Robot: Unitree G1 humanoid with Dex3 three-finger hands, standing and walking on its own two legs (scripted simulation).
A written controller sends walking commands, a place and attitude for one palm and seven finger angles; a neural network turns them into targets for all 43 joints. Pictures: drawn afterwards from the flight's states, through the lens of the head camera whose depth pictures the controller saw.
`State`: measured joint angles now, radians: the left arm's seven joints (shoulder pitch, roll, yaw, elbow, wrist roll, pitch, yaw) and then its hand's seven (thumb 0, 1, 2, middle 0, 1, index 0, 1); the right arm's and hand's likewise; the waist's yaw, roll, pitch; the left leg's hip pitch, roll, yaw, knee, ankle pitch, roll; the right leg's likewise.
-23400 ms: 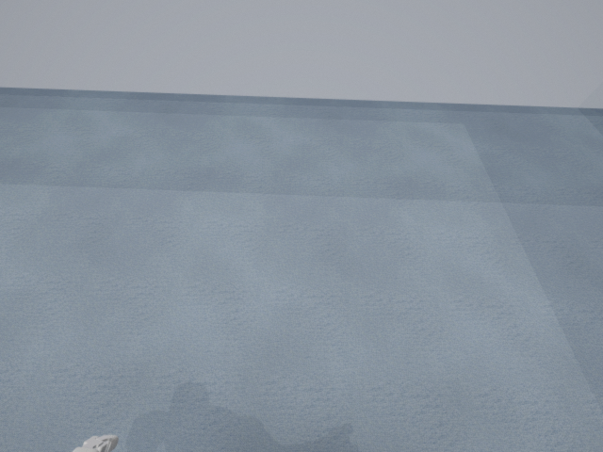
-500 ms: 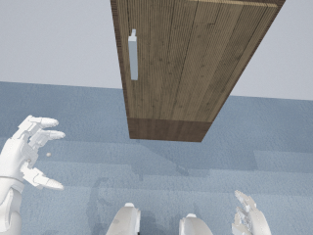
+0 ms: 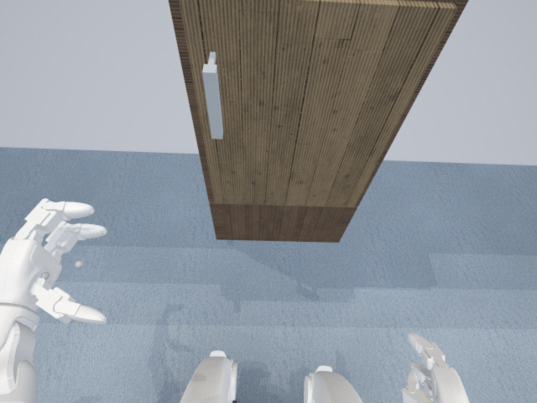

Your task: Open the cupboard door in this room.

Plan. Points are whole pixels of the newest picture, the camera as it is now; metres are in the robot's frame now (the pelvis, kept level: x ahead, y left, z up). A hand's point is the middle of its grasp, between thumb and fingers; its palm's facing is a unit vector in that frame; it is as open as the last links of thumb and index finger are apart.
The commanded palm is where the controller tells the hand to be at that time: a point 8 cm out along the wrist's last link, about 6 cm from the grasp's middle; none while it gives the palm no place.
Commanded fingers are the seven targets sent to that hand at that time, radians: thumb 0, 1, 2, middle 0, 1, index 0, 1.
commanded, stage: raise the hand with hooked fingers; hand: left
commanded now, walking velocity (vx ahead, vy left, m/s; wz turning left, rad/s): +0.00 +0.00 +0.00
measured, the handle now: (215, 97) +0.63 +0.14 +0.04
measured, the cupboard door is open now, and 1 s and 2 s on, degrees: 0 0 0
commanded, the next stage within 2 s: move the hooked fingers beside the handle in 0.04 s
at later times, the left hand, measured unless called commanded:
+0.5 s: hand (112, 223) +0.35 +0.25 +0.04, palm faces +0.02 -1.00 -0.02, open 14.0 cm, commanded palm +0.33 +0.30 +0.05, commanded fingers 0.00 -0.50 0.30 -0.30 -1.20 -0.30 -1.20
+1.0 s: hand (143, 182) +0.42 +0.23 +0.04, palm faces +0.04 -1.00 -0.02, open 14.0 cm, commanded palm +0.41 +0.27 +0.04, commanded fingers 0.00 -0.50 0.30 -0.30 -1.20 -0.30 -1.20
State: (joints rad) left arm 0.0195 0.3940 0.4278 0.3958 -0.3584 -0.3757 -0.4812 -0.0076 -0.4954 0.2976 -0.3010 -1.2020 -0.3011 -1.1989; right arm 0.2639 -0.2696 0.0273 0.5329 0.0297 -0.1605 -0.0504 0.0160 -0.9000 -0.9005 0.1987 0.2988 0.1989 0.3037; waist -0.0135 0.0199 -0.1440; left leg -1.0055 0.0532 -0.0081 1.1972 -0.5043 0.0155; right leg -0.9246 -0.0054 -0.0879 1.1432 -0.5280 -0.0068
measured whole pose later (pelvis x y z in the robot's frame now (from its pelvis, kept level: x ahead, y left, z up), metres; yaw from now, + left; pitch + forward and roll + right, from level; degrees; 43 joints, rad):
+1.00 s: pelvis +0.00 +0.00 -0.01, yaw -1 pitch +21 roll -3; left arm -0.53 0.41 0.39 0.86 -0.18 -0.42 -0.31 -0.01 -0.50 0.30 -0.30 -1.20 -0.30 -1.20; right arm 0.30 -0.26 0.02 0.62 0.01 -0.05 -0.03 0.01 -0.90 -0.90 0.20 0.30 0.20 0.30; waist -0.08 0.01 -0.14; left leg -1.08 0.06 0.01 1.21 -0.50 0.02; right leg -1.01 0.00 -0.07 1.16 -0.52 0.00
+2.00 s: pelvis +0.00 +0.01 -0.03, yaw -4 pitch +30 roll -5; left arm -1.01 0.65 0.50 1.21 -0.03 -0.37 -0.23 -0.01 -0.49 0.30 -0.30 -1.20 -0.30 -1.20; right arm 0.39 -0.26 0.07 0.61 -0.04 0.09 0.02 0.01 -0.90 -0.90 0.20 0.30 0.20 0.30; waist -0.22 0.04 -0.11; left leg -1.30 0.09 0.00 1.31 -0.52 0.03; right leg -1.22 0.03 -0.07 1.22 -0.52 0.00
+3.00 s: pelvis +0.00 +0.01 -0.03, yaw -3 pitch +30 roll -5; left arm -1.04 0.57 0.43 1.22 -0.01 -0.41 -0.14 -0.01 -0.50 0.30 -0.30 -1.20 -0.30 -1.20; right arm 0.37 -0.26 0.06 0.61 -0.05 0.08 0.03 0.01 -0.90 -0.90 0.20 0.30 0.20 0.30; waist -0.23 0.05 -0.13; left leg -1.31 0.08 -0.02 1.32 -0.53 0.02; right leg -1.22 0.03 -0.08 1.23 -0.53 0.00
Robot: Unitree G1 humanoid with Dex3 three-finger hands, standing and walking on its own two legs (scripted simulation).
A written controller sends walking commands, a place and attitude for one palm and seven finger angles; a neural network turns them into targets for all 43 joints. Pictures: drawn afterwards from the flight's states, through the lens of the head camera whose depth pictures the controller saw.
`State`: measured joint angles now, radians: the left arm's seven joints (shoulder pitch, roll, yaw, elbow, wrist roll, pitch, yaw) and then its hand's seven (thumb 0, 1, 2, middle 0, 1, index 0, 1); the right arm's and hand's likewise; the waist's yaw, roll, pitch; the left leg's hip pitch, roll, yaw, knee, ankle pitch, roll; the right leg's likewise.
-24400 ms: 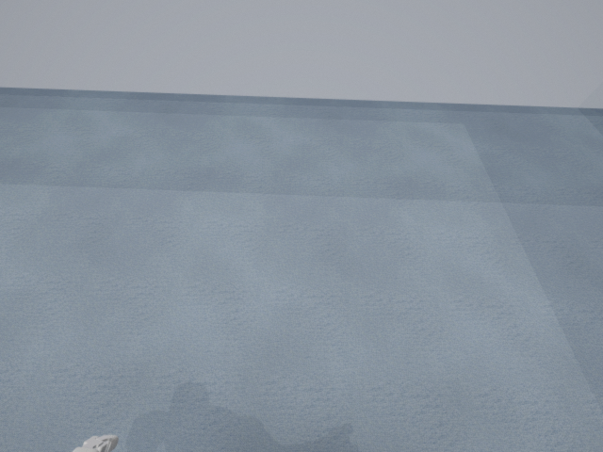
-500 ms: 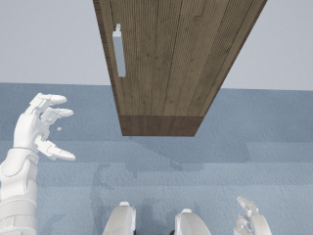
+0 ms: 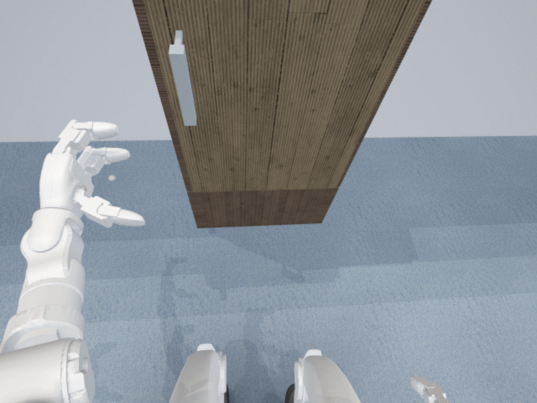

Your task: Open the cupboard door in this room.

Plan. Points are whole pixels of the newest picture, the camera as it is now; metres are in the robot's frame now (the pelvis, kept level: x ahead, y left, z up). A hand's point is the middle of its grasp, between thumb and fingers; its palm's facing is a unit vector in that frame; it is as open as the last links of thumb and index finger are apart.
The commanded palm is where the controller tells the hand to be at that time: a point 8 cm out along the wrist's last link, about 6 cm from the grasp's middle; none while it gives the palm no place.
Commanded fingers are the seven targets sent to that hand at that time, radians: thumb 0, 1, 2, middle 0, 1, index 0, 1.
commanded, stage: move the hooked fingers beside the handle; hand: left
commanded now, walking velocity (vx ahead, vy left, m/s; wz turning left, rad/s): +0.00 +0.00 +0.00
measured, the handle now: (185, 81) +0.63 +0.15 +0.05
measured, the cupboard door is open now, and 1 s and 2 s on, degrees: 0 0 0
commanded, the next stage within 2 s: slide the fingers in behind the handle in 1.54 s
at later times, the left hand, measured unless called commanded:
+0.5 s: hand (142, 131) +0.52 +0.21 +0.04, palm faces +0.07 -1.00 -0.03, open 14.0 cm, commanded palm +0.50 +0.25 +0.04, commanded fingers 0.00 -0.50 0.30 -0.30 -1.20 -0.30 -1.20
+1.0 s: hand (145, 115) +0.56 +0.21 +0.03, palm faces +0.07 -1.00 -0.02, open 14.0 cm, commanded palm +0.54 +0.24 +0.04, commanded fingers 0.00 -0.50 0.30 -0.30 -1.20 -0.30 -1.20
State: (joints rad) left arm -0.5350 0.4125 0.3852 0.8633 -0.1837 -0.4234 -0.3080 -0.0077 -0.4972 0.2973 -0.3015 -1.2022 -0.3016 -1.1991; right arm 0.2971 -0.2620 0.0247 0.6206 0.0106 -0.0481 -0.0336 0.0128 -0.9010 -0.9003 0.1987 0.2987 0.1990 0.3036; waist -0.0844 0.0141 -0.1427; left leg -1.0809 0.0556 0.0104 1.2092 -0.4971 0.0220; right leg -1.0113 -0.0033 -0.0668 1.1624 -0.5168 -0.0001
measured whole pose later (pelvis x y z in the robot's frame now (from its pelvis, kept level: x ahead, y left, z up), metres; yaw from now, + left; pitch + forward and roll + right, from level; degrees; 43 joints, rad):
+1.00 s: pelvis +0.00 +0.00 -0.02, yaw -3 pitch +30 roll -5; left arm -1.01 0.65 0.50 1.21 -0.03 -0.37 -0.23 -0.01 -0.49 0.30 -0.30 -1.20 -0.30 -1.20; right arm 0.39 -0.26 0.07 0.61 -0.04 0.09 0.02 0.01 -0.90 -0.90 0.20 0.30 0.20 0.30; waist -0.22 0.04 -0.11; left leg -1.30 0.09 0.00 1.31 -0.52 0.03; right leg -1.22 0.03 -0.07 1.22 -0.52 0.00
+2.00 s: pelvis +0.00 +0.00 -0.02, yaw -2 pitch +30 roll -5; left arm -1.04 0.57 0.43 1.22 -0.01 -0.41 -0.14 -0.01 -0.50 0.30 -0.30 -1.20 -0.30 -1.20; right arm 0.37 -0.26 0.06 0.61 -0.05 0.08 0.03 0.01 -0.90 -0.90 0.20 0.30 0.20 0.30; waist -0.23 0.05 -0.13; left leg -1.31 0.08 -0.02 1.32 -0.53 0.02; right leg -1.22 0.03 -0.08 1.23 -0.53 0.00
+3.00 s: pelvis +0.01 -0.01 -0.02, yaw -1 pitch +29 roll -4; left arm -1.02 0.41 0.34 1.21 0.00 -0.47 0.04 -0.01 -0.50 0.30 -0.28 -1.19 -0.27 -1.20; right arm 0.39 -0.24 0.02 0.64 -0.08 0.08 0.07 0.01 -0.90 -0.90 0.20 0.30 0.20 0.30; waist -0.21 0.05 -0.14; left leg -1.27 0.07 -0.01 1.29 -0.53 0.01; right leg -1.20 0.02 -0.07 1.23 -0.54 -0.01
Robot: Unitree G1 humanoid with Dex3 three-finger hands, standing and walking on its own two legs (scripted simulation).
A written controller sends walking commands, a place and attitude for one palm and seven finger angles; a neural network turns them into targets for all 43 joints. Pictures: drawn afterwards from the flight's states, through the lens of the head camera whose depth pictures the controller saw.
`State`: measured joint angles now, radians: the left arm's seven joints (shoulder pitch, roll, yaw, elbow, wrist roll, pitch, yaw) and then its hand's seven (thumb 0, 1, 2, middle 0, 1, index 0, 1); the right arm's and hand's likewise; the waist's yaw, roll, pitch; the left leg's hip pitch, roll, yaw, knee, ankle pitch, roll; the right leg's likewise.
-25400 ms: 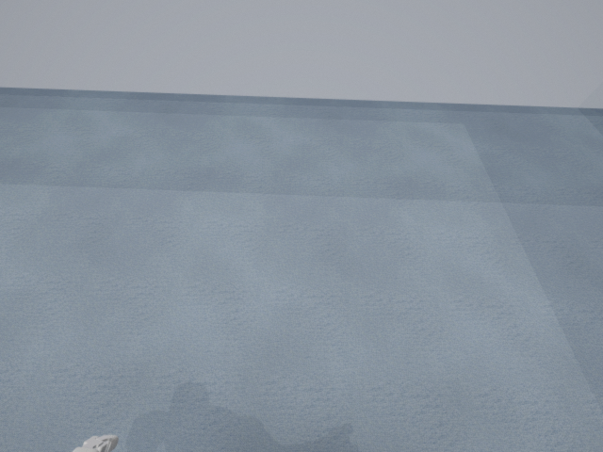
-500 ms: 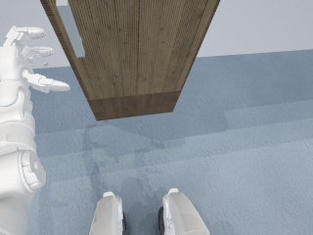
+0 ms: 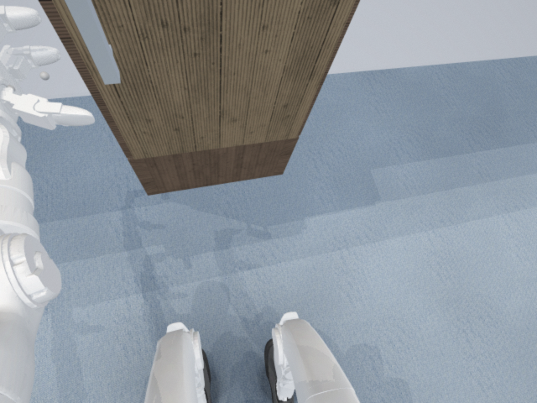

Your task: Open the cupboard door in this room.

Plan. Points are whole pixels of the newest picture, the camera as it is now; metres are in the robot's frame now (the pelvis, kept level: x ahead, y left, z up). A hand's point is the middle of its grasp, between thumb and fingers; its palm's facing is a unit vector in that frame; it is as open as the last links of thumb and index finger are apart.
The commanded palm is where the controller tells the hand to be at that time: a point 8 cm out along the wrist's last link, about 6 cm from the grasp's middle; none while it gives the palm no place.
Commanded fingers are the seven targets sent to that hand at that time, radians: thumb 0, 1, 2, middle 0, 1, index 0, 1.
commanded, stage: move the hooked fingers beside the handle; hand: left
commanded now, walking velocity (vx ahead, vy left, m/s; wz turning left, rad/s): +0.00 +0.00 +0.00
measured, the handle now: (92, 23) +0.62 +0.18 +0.07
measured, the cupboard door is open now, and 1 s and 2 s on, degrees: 0 0 1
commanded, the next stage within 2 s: slide the fingers in behind the handle in 0.54 s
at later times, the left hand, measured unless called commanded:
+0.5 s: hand (46, 74) +0.55 +0.23 +0.05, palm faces +0.12 -0.99 -0.03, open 14.0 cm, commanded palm +0.53 +0.25 +0.06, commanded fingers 0.00 -0.50 0.30 -0.30 -1.20 -0.30 -1.20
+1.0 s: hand (75, 70) +0.55 +0.20 +0.06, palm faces +0.11 -0.99 -0.02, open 14.0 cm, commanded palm +0.53 +0.23 +0.06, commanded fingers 0.00 -0.50 0.30 -0.30 -1.20 -0.30 -1.20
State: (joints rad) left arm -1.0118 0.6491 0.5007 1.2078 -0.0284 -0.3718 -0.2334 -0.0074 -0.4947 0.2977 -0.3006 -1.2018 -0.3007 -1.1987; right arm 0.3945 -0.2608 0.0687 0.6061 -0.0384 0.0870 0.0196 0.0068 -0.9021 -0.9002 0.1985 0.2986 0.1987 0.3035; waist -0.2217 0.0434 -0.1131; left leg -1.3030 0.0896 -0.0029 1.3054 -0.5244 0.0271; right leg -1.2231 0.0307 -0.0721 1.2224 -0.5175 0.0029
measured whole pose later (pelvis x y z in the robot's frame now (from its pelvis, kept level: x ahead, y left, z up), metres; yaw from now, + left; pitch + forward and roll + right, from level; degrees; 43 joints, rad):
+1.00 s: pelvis +0.00 +0.00 +0.00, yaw +1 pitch +30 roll -5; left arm -1.04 0.57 0.43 1.22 -0.01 -0.41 -0.14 -0.01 -0.50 0.30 -0.30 -1.20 -0.30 -1.20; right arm 0.37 -0.26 0.06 0.61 -0.05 0.08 0.03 0.01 -0.90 -0.90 0.20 0.30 0.20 0.30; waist -0.23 0.05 -0.13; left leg -1.31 0.08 -0.02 1.32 -0.53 0.02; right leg -1.22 0.03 -0.08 1.23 -0.53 0.00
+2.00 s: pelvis +0.01 -0.01 +0.00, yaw +2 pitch +29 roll -4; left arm -1.02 0.41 0.34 1.21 0.00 -0.47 0.04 -0.01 -0.50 0.30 -0.28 -1.19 -0.27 -1.20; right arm 0.39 -0.24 0.02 0.64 -0.08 0.08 0.07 0.01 -0.90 -0.90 0.20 0.30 0.20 0.30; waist -0.21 0.05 -0.14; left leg -1.27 0.07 -0.01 1.29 -0.53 0.01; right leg -1.20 0.02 -0.07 1.23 -0.54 -0.01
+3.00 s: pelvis +0.00 -0.01 +0.00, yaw +2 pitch +30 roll -4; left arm -1.07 0.44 0.34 1.24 0.00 -0.46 0.03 0.01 0.74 0.83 -0.39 -1.34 -0.37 -1.33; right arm 0.38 -0.25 0.03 0.64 -0.08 0.07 0.06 0.01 -0.90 -0.90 0.20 0.30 0.20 0.30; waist -0.22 0.06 -0.14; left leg -1.30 0.07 -0.02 1.30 -0.52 0.01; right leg -1.23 0.02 -0.08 1.24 -0.54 -0.01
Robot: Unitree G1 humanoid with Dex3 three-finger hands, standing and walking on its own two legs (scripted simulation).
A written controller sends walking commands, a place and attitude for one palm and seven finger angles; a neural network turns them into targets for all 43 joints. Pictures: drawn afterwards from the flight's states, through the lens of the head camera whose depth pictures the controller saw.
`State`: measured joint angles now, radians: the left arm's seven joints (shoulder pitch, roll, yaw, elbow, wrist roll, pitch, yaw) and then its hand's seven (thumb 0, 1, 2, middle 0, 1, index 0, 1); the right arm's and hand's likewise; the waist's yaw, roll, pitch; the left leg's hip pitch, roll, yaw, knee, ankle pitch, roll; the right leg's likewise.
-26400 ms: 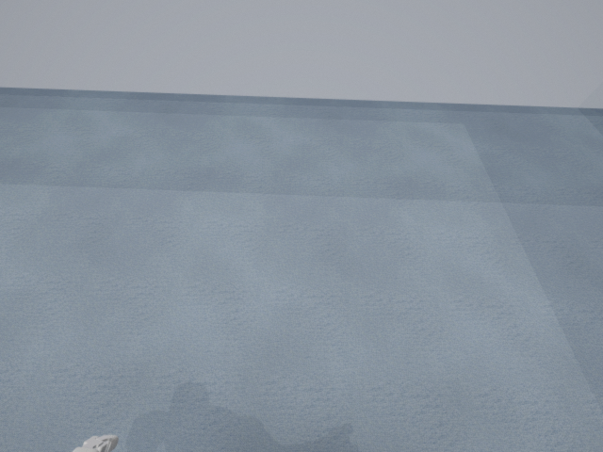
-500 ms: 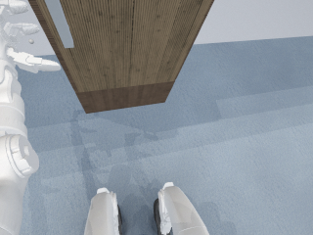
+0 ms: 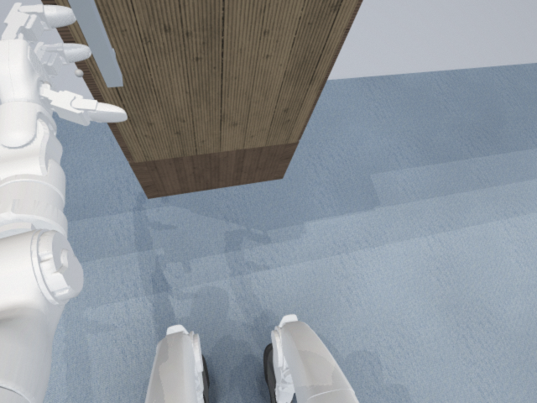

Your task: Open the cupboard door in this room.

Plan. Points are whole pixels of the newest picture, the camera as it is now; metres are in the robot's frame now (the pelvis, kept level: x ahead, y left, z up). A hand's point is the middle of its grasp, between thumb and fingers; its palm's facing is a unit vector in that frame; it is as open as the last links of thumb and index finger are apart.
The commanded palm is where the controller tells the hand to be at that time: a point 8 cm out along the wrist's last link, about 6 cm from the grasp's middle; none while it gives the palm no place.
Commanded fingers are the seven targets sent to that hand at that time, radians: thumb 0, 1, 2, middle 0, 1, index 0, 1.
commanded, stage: slide the fingers in behind the handle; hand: left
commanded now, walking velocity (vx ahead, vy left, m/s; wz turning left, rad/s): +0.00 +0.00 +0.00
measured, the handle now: (96, 27) +0.62 +0.17 +0.07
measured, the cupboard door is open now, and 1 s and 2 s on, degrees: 0 1 2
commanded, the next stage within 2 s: close the thumb around the handle in 1.24 s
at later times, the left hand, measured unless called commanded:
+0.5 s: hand (105, 72) +0.55 +0.16 +0.06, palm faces +0.10 -0.99 -0.02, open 14.0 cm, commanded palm +0.53 +0.19 +0.06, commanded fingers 0.00 -0.50 0.30 -0.30 -1.20 -0.30 -1.20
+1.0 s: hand (123, 75) +0.55 +0.14 +0.06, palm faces +0.12 -0.99 -0.03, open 14.1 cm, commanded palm +0.52 +0.17 +0.06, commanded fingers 0.00 -0.50 0.30 -0.30 -1.20 -0.30 -1.20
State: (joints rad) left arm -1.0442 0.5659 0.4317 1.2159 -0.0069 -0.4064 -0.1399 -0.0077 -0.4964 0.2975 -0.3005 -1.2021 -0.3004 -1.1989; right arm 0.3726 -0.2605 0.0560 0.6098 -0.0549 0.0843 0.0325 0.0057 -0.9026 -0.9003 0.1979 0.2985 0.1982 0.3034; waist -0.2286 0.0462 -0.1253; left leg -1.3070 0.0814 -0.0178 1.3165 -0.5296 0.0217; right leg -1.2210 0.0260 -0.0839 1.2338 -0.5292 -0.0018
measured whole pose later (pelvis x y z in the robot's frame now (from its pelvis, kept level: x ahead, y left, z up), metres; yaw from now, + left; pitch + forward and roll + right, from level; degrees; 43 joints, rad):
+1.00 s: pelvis +0.00 -0.01 +0.00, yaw +1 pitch +29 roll -4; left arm -1.02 0.41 0.34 1.21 0.00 -0.47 0.04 -0.01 -0.50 0.30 -0.28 -1.19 -0.27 -1.20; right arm 0.39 -0.24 0.02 0.64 -0.08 0.08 0.07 0.01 -0.90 -0.90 0.20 0.30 0.20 0.30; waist -0.21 0.05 -0.14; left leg -1.27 0.07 -0.01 1.29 -0.53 0.01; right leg -1.20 0.02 -0.07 1.23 -0.54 -0.01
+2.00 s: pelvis +0.00 -0.01 +0.00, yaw +1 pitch +30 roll -4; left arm -1.07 0.44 0.34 1.24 0.00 -0.46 0.03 0.01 0.74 0.83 -0.39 -1.34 -0.37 -1.33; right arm 0.38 -0.25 0.03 0.64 -0.08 0.07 0.06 0.01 -0.90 -0.90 0.20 0.30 0.20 0.30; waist -0.22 0.06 -0.14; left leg -1.30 0.07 -0.02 1.30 -0.52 0.01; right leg -1.23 0.02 -0.08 1.24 -0.54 -0.01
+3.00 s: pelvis +0.02 -0.03 +0.03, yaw +4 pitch +20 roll +0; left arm -0.27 -0.15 -0.16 0.56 0.15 -0.37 0.68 0.00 0.68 0.73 -0.36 -1.35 -0.38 -1.35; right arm 0.17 -0.14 -0.01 0.61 -0.12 -0.02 0.08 0.01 -0.91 -0.90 0.19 0.30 0.19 0.30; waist -0.03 0.02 -0.18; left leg -0.99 0.05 -0.01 1.15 -0.50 -0.03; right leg -0.95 0.00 -0.07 1.16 -0.55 -0.05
